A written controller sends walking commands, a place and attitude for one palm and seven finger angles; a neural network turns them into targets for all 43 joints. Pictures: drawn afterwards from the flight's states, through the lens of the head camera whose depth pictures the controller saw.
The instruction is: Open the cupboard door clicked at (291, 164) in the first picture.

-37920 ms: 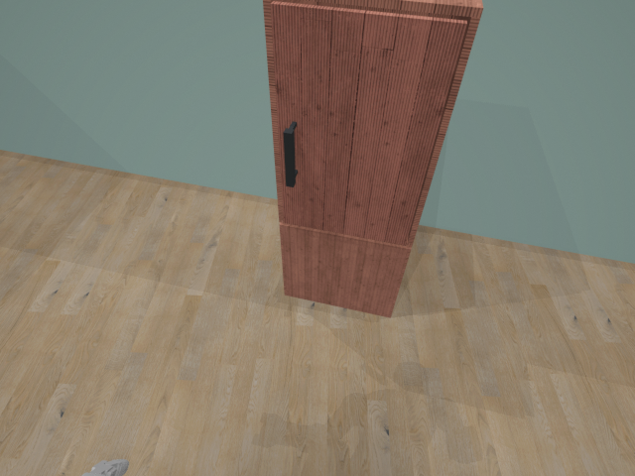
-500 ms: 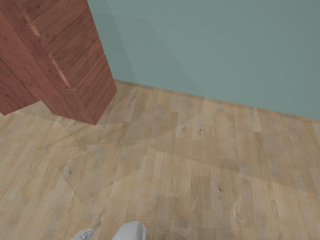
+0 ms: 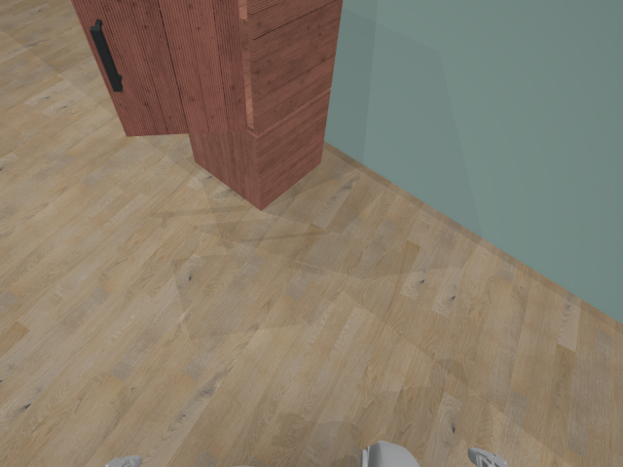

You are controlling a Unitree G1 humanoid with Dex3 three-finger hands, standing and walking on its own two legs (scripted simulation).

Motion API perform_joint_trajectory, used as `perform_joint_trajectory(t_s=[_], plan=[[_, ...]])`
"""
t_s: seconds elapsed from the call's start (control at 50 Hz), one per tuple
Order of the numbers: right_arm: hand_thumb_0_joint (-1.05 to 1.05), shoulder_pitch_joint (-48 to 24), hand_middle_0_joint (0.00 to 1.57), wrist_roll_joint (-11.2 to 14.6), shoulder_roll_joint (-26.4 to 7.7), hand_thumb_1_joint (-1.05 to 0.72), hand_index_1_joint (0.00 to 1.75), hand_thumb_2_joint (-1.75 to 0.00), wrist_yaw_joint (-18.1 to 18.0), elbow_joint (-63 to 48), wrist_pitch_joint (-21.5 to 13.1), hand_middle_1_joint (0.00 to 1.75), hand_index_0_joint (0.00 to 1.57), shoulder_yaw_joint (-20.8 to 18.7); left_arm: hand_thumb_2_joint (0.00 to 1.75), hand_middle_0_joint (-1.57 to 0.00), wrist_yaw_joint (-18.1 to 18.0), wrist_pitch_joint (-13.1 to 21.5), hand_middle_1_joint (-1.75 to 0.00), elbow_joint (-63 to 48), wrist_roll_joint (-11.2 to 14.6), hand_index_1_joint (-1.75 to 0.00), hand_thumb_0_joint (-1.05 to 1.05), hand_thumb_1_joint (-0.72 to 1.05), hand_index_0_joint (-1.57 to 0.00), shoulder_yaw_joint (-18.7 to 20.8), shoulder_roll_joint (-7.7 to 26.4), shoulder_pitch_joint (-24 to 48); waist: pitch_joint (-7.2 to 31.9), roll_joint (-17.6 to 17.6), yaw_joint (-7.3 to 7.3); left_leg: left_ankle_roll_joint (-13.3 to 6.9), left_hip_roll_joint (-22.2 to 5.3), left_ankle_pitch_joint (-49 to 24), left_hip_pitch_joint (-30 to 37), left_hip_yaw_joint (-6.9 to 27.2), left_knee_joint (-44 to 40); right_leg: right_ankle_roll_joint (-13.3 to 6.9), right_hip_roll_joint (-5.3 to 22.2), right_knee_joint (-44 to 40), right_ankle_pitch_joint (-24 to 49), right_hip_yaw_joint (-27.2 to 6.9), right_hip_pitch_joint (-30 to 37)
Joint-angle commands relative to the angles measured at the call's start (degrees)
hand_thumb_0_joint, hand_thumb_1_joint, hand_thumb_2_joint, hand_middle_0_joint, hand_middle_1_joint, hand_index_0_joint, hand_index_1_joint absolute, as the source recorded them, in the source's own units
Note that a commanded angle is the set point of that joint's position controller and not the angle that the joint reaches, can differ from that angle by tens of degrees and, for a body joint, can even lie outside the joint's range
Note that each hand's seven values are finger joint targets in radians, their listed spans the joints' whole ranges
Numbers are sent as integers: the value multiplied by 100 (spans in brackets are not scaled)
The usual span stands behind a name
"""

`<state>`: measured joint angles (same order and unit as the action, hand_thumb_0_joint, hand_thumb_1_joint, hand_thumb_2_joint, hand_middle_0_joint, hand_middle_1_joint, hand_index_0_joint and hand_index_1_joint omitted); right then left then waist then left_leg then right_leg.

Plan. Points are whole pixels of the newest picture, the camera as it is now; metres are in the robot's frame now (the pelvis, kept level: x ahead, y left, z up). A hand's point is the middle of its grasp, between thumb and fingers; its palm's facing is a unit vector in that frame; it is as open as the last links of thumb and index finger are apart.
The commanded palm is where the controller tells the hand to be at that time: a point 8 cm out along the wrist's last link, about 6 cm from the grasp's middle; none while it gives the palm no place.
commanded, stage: turn to face it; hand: left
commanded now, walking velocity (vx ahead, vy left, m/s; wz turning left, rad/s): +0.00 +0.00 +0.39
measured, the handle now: (108, 56) +0.96 +0.58 -0.08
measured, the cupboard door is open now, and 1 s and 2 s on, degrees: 50 50 50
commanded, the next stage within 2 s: take the last steps up to it in 0.38 s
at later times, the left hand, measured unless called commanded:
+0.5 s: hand out of the picture +0.06 +0.13 -0.15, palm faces +0.20 -0.95 -0.25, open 7.3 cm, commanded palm none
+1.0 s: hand out of the picture +0.02 +0.21 -0.17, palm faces +0.37 -0.91 -0.20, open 7.4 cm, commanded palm none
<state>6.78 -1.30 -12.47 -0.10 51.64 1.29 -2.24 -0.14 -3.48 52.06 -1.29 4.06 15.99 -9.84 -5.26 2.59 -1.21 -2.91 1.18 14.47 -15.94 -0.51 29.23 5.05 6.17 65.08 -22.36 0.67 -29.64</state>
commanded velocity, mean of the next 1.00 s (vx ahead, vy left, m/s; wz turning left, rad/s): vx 0.16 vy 0.07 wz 0.20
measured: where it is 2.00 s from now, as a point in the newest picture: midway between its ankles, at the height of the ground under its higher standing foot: (250, 379)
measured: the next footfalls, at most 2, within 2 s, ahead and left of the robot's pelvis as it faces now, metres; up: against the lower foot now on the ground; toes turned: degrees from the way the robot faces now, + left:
right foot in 0.26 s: +0.05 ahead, -0.15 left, +0.00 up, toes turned +3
left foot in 0.80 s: +0.04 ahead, +0.10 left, +0.00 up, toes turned +22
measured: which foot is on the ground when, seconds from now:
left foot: down 0.00-0.28, up 0.30-0.78, down 0.80-1.00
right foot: up 0.00-0.24, down 0.26-0.80, up 0.82-1.00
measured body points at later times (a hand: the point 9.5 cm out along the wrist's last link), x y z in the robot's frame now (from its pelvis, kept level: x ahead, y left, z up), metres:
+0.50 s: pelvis +0.02 -0.07 +0.00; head +0.06 -0.09 +0.45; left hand +0.05 +0.18 -0.13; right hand +0.10 -0.31 -0.16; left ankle -0.04 +0.08 -0.65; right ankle +0.01 -0.15 -0.74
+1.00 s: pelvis +0.07 +0.02 +0.00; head +0.09 +0.04 +0.45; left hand +0.00 +0.26 -0.15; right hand +0.19 -0.19 -0.14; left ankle +0.00 +0.09 -0.74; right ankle +0.10 -0.11 -0.66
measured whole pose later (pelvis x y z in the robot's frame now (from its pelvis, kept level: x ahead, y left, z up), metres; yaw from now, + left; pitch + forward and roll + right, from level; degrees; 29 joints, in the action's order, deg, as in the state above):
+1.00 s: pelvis +0.07 +0.02 +0.00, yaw +19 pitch +0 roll +1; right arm 14.8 -1.6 -9.4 -0.9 57.8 -2.5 -1.3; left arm 1.1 -0.8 60.1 -1.7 2.9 12.5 -15.5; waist -2.3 2.1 -1.8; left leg -3.2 2.3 16.0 -6.4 -4.6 22.0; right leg 0.9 6.6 63.0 -20.1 4.1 -29.0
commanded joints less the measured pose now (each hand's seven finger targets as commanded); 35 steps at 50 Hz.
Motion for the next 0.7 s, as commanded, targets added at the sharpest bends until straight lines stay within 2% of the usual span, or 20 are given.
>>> perform_joint_trajectory(t_s=[0.0, 0.08, 0.14, 0.18, 0.2, 0.22, 0.24, 0.26, 0.28, 0.3, 0.32, 0.34, 0.36, 0.4, 0.48, 0.54, 0.58, 0.64, 0.68], plan=[[0, 400, 20, 27, -1145, -90, 30, -90, -80, -237, -107, 30, 20, -284, 90, -20, -46, 152, -30, -375, 3, -30, 0, 90, -20, 55, 305, -72, 839, -951, 164, -636, -1333, -2489, 872, 1303, -988, 80, -87, -180, 217, -67, -203], [0, 610, 20, -14, -1132, -90, 30, -90, -83, -152, -87, 30, 20, -310, 90, -20, -54, 189, -30, -532, 33, -30, 0, 90, -20, 0, 207, 286, 884, -1098, 278, -712, -1359, -2705, 983, 1485, -821, 60, -237, -1104, -116, -6, 66], [0, 599, 20, -24, -1120, -90, 30, -90, -92, -123, -46, 30, 20, -327, 90, -20, -71, 227, -30, -546, 70, -30, 0, 90, -20, -33, 143, 288, 893, -1255, 283, -683, -1327, -2948, 780, 1650, -619, -19, -457, -2032, -272, 115, 666], [0, 513, 20, -10, -1087, -90, 30, -90, -102, -123, -28, 30, 20, -342, 90, -20, -80, 281, -30, -466, 93, -30, 0, 90, -20, -26, 136, 21, 988, -1282, 161, -593, -1244, -3030, 542, 1759, -368, -81, -582, -2856, 152, 129, 1321], [0, 424, 20, 19, -1058, -90, 30, -90, -100, -122, -24, 30, 20, -344, 90, -20, -86, 316, -30, -382, 100, -30, 0, 90, -20, -8, 168, -206, 1027, -1161, 34, -442, -1102, -2755, 330, 1687, -192, -107, -592, -3520, 726, 175, 1807], [0, 425, 20, 65, -933, -90, 30, -90, -84, -117, -30, 30, 20, -330, 90, -20, -105, 378, -30, -293, 89, -30, 0, 90, -20, 25, 304, -457, 1126, -746, -74, -192, -850, -2032, -116, 1548, 117, -154, -372, -4281, 1412, 5, 2565], [0, 489, 20, 119, -611, -90, 30, -90, -47, -169, -43, 30, 20, -294, 90, -20, -152, 432, -30, -226, 10, -30, 0, 90, -20, 117, 725, -677, 1281, 449, -148, 218, -244, -320, -1121, 846, 992, -496, 798, -4612, 2077, -1076, 3469], [0, 374, 20, 107, -439, -90, 30, -90, -35, -311, -30, 30, 20, -273, 90, -20, -175, 438, -30, -239, -38, -30, 0, 90, -20, 175, 1081, -778, 1112, 1463, -222, 485, 330, 2099, -1615, 232, 2296, -1230, 2072, -4684, 3305, -2148, 3214], [0, 361, 20, 75, -631, -90, 30, -90, -36, -223, 45, 30, 20, -300, 90, -20, -191, 436, -30, -236, -5, -30, 0, 90, -20, 94, 926, -673, 968, 897, -165, 442, 44, 2176, -1435, 529, 3180, -1568, 2164, -4674, 3199, -1800, 2528], [0, 423, 20, 14, -595, -90, 30, -90, -25, -52, 102, 30, 20, -324, 90, -20, -213, 458, -30, -288, 8, -30, 0, 90, -20, 52, 566, -298, 633, 982, 58, 487, -54, 1765, -1669, 588, 3688, -1491, 1654, -4650, 3507, -1441, 2423], [0, 472, 20, 28, -598, -90, 30, -90, -17, 84, 145, 30, 20, -333, 90, -20, -209, 451, -30, -317, 32, -30, 0, 90, -20, 16, 462, -118, 570, 879, 150, 564, -101, 1446, -1688, 473, 3990, -1405, 1372, -4532, 3753, -1119, 2470], [0, 466, 20, 38, -559, -90, 30, -90, 5, 143, 173, 30, 20, -319, 90, -20, -197, 452, -30, -321, 59, -30, 0, 90, -20, -17, 395, -103, 516, 722, 169, 603, -144, 1162, -1673, 412, 4118, -1289, 1178, -4479, 3840, -733, 2402], [0, 525, 20, 51, -497, -90, 30, -90, 25, 197, 178, 30, 20, -305, 90, -20, -202, 461, -30, -303, 58, -30, 0, 90, -20, -16, 329, -99, 559, 809, 206, 618, -189, 988, -1656, 369, 4078, -1202, 1084, -4472, 3918, -449, 2436], [0, 440, 20, 56, -421, -90, 30, -90, 39, 234, 195, 30, 20, -275, 90, -20, -201, 479, -30, -268, 37, -30, 0, 90, -20, -14, 311, -205, 504, 755, 178, 668, -205, 848, -1512, 250, 3790, -1145, 1012, -4536, 3673, -201, 2373], [0, 105, 20, 48, -261, -90, 30, -90, 49, 254, 164, 30, 20, -219, 90, -20, -199, 513, -30, -27, -12, -30, 0, 90, -20, 39, 347, -729, 483, 588, -65, 688, -183, 1067, -1320, 22, 2721, -1231, 1154, -4573, 3570, -292, 2735], [0, -139, 20, 37, -261, -90, 30, -90, 91, 193, 99, 30, 20, -182, 90, -20, -160, 558, -30, 163, -18, -30, 0, 90, -20, 98, 494, -991, 437, 582, -220, 655, -242, 1080, -1418, -76, 2207, -1329, 1422, -4773, 2739, -524, 2975], [0, -318, 20, 31, -298, -90, 30, -90, 124, 122, 41, 30, 20, -171, 90, -20, -132, 583, -30, 288, -47, -30, 0, 90, -20, 135, 541, -1170, 397, 708, -322, 604, -286, 1242, -1476, -117, 1940, -1399, 1570, -4858, 2154, -698, 3123], [0, -505, 20, 30, -297, -90, 30, -90, 176, 28, -22, 30, 20, -158, 90, -20, -89, 610, -30, 415, -70, -30, 0, 90, -20, 179, 598, -1210, 205, 723, -344, 516, -323, 1235, -1322, -188, 1566, -1432, 1737, -5009, 1317, -742, 2848], [0, -338, 20, 37, -263, -90, 30, -90, 187, 45, -71, 30, 20, -150, 90, -20, -69, 610, -30, 460, -83, -30, 0, 90, -20, 193, 654, -1086, 224, 605, -203, 456, -282, 1144, -814, -313, 946, -1359, 1749, -4876, 1075, -571, 2560]])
